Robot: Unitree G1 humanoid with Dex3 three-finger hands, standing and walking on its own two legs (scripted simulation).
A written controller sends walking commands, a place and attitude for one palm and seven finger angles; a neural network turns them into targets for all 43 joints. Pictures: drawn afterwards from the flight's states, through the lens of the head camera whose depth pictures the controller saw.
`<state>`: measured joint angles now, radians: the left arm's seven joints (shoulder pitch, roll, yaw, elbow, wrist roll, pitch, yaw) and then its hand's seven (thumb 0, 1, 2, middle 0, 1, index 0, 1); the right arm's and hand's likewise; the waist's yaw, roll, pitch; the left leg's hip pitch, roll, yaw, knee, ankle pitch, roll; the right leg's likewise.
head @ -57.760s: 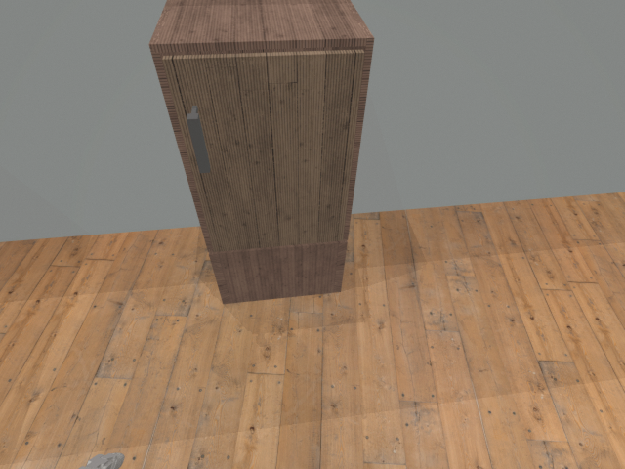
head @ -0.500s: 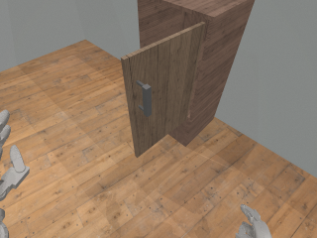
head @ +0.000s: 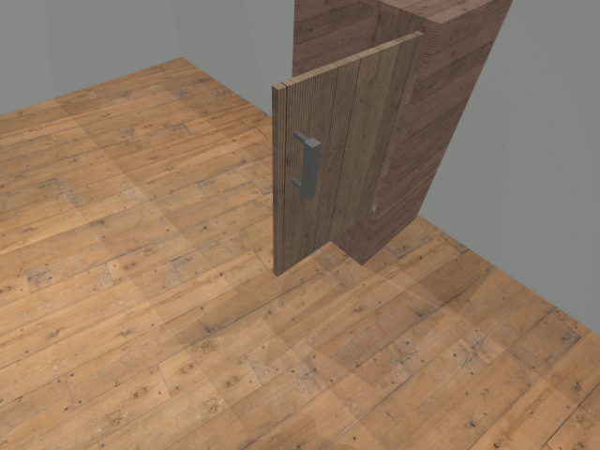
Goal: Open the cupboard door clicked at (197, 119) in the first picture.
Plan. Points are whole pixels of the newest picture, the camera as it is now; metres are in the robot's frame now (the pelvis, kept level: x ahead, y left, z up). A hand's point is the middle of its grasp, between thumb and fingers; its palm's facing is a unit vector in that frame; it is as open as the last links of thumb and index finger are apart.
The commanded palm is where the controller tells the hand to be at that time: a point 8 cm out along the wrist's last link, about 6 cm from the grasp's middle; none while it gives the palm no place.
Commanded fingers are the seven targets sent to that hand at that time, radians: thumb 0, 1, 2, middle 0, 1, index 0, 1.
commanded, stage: let the arm hang, fingers relaxed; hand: left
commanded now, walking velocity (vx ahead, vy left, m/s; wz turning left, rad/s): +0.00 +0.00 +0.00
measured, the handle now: (303, 165) +0.64 +0.04 -0.02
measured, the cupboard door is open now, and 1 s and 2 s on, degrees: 87 87 87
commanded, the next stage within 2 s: look to check the result in 0.62 s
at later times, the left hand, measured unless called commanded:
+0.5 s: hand out of the picture -0.01 +0.16 -0.18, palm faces +0.03 -0.99 -0.15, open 7.3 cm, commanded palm none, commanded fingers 0.00 0.90 0.90 -0.20 -0.30 -0.20 -0.30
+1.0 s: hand out of the picture -0.03 +0.17 -0.17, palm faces +0.05 -0.98 -0.19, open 7.3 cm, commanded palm none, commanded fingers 0.00 0.90 0.90 -0.20 -0.30 -0.20 -0.30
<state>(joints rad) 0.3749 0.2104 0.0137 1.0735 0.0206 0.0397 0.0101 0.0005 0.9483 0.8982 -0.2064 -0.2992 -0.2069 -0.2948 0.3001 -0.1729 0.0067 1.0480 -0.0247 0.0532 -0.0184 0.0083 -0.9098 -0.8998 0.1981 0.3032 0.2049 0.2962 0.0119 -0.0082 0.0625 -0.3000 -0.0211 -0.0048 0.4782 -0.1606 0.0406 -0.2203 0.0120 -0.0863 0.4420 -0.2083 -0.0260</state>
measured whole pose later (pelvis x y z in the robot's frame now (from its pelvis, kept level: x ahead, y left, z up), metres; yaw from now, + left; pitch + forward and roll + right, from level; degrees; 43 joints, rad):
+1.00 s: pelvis +0.01 +0.00 +0.00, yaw +0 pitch -1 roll +0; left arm 0.34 0.13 0.03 1.15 0.02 0.00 0.03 0.00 0.91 0.90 -0.20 -0.30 -0.20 -0.29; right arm 0.32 -0.11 -0.01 1.12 -0.02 0.02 -0.03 0.00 -0.91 -0.90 0.20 0.30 0.20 0.30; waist 0.00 0.02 0.03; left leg -0.29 -0.04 0.01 0.44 -0.14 0.05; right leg -0.24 0.01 -0.05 0.45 -0.21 -0.02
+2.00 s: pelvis +0.08 -0.03 +0.01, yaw -1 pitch -1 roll +0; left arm 0.30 0.12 0.00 1.16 0.00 -0.02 0.04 0.00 0.91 0.90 -0.20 -0.30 -0.20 -0.29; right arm 0.26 -0.13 0.02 1.17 -0.01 0.00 -0.05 0.01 -0.92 -0.90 0.20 0.30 0.20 0.30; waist 0.00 0.00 0.04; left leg -0.14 -0.01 0.00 0.39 -0.23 0.01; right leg -0.08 0.04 -0.04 0.37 -0.28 -0.05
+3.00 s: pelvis +0.08 -0.03 +0.01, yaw -1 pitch -1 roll +0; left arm 0.30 0.12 0.00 1.15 0.00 -0.02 0.04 0.00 0.91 0.90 -0.20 -0.30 -0.20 -0.29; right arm 0.27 -0.12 0.01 1.16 -0.01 0.00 -0.05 0.00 -0.91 -0.90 0.20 0.30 0.20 0.30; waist 0.00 0.00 0.05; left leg -0.14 -0.01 0.01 0.38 -0.22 0.00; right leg -0.08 0.04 -0.04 0.37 -0.27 -0.06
